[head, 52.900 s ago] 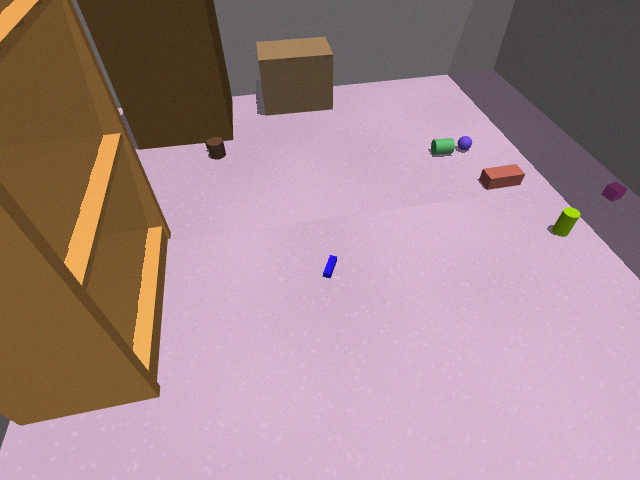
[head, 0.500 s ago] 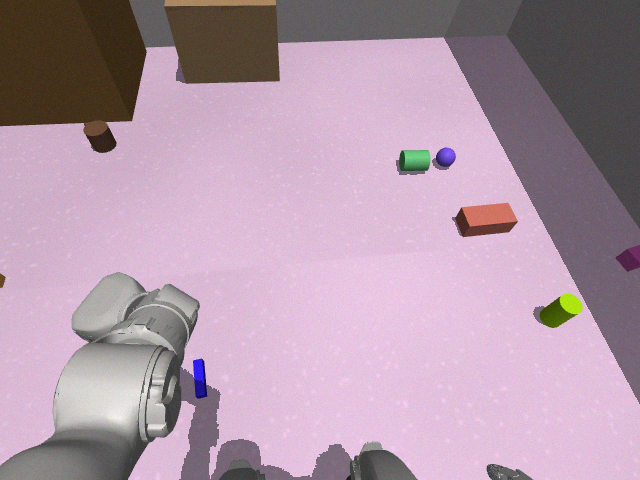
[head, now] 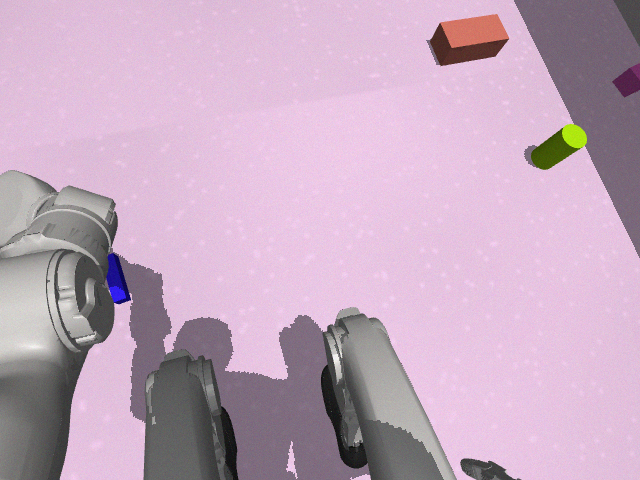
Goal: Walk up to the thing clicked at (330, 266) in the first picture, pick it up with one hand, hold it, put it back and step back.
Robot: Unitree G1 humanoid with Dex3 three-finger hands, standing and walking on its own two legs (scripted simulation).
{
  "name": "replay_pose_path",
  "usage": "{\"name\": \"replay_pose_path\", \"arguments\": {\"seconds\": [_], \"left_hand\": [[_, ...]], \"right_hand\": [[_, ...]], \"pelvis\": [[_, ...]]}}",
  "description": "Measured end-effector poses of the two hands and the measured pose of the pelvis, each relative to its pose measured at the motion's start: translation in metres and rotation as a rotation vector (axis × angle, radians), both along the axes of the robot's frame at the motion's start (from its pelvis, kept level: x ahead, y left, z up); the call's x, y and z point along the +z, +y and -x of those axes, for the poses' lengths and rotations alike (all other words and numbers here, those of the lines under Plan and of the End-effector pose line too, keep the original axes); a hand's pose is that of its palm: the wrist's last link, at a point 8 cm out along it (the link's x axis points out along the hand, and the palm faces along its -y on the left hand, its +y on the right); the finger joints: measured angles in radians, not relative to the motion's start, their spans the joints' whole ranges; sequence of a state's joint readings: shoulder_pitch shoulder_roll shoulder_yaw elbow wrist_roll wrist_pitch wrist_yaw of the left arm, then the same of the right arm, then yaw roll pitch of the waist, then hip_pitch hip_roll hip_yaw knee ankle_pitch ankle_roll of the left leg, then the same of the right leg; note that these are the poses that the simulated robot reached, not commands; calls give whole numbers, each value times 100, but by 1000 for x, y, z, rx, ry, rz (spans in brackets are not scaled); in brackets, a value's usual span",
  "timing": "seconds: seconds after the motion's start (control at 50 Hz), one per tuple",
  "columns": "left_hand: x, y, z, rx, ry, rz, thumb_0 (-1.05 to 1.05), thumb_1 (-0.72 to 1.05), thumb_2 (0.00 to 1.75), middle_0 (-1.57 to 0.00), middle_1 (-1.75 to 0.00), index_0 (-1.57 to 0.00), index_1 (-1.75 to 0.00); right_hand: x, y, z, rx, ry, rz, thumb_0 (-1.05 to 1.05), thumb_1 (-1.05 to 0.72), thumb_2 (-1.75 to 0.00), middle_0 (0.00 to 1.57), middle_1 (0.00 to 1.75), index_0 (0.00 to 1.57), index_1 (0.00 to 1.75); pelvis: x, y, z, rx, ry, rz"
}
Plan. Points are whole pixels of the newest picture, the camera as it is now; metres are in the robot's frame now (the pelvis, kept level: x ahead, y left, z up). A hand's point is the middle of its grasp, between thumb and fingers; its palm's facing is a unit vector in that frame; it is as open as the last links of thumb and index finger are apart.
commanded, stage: crouch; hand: left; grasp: from above
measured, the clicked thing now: (115, 278) +0.49 +0.29 -0.46
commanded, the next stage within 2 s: lower in 1.24 s
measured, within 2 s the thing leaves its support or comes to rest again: neither
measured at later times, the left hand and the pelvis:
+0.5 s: hand (104, 233) +0.51 +0.23 -0.23, palm faces -0.10 -0.43 -0.90, open 5.0 cm; pelvis -0.01 +0.00 -0.11, yaw -1 degrees
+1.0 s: hand (113, 237) +0.52 +0.24 -0.29, palm faces -0.12 -0.43 -0.89, open 4.5 cm; pelvis -0.01 +0.00 -0.14, yaw -5 degrees
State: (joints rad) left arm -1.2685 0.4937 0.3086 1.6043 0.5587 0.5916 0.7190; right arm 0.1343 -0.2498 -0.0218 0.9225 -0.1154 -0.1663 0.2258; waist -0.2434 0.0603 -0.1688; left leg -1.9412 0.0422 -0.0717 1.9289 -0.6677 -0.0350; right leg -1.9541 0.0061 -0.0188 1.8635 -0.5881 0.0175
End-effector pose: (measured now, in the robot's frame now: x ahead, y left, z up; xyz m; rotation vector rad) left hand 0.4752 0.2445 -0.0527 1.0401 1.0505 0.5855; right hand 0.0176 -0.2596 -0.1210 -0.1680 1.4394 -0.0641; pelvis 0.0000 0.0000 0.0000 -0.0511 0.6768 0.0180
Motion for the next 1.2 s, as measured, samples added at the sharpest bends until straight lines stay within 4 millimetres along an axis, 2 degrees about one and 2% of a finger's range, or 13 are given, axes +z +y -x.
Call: {"name": "replay_pose_path", "arguments": {"seconds": [0.14,0.28,0.54,0.8,1.2], "left_hand": [[-45,-9,-12,-2,11,30,0,52,36,-99,-34,-99,-34],[-75,-15,-24,-23,25,12,0,54,34,-100,-34,-101,-34],[-126,-5,-29,19,33,7,0,63,29,-103,-39,-106,-36],[-160,-2,-38,20,38,18,0,68,28,-104,-42,-108,-38],[-190,3,-41,4,51,7,0,73,25,-106,-43,-110,-39]], "right_hand": [[-34,-2,22,-37,41,-4,0,-91,-90,20,30,20,30],[-58,-11,34,-33,65,3,0,-91,-90,20,30,20,30],[-89,-18,52,22,125,1,0,-91,-90,20,30,20,30],[-93,-7,69,44,189,-25,0,-92,-90,20,30,20,30],[-80,5,82,64,247,-59,0,-92,-90,20,30,20,30]], "pelvis": [[-40,-1,1,0,21,-2],[-72,-2,1,-5,27,-4],[-116,-2,7,-14,-2,15],[-133,1,7,-20,-24,48],[-138,5,7,-25,-40,84]]}}
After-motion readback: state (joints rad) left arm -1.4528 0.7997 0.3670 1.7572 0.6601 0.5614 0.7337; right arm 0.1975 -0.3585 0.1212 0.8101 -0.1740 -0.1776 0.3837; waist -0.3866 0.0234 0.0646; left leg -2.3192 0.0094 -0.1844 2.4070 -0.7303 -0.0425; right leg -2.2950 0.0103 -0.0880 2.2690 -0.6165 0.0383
